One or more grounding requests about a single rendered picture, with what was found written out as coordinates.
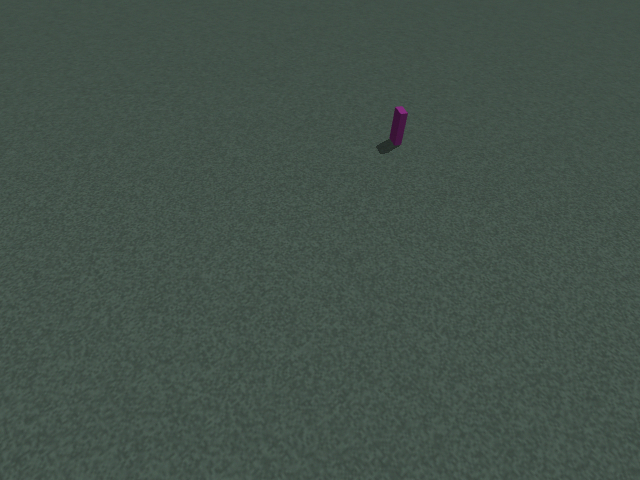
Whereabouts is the carton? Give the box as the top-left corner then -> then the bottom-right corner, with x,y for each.
389,106 -> 408,146

